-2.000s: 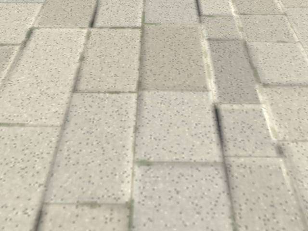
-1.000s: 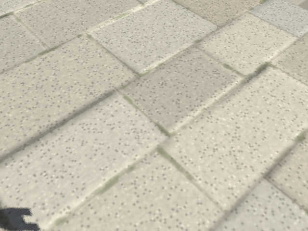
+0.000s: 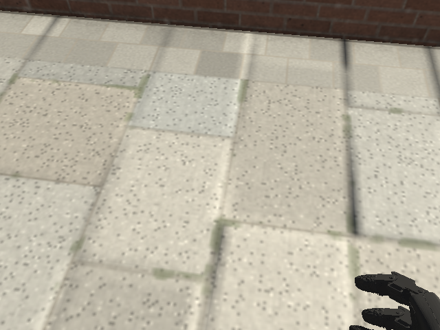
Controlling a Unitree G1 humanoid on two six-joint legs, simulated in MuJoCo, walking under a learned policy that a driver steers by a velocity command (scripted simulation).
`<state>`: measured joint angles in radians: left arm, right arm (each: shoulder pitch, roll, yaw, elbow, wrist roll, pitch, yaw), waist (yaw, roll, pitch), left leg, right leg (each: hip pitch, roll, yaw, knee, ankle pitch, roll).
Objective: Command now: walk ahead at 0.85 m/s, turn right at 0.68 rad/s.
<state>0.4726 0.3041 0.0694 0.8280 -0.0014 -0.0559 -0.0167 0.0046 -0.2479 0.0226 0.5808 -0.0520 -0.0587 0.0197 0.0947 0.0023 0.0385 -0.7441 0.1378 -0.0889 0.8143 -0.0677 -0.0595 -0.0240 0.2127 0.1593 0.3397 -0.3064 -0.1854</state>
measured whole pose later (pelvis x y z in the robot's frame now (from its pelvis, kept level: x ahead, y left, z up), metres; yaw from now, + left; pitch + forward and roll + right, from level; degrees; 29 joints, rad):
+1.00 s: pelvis +0.35 +0.07 +0.00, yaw +39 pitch +2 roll -2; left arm 0.13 0.30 0.08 0.71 0.00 0.00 0.02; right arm 0.16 -0.31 -0.08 0.57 0.03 0.08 0.02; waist 0.02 0.01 0.06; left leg -0.44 0.08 0.03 0.76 -0.30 -0.05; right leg -0.26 -0.10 -0.20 0.45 -0.21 0.03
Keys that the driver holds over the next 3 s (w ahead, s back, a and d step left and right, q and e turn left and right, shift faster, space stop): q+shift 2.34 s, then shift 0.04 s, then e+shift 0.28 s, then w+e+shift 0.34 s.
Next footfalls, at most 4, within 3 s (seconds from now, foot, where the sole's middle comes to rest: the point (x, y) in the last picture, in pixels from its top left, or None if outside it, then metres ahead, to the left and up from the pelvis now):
0.14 left None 0.36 0.15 -0.77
0.58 right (256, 323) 0.49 -0.02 -0.77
1.04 left None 0.31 0.20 -0.77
1.50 right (204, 310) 0.51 0.13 -0.77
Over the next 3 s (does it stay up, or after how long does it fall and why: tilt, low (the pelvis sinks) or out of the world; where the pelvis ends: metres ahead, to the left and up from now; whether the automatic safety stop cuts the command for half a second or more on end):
stays up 0.32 0.27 0.00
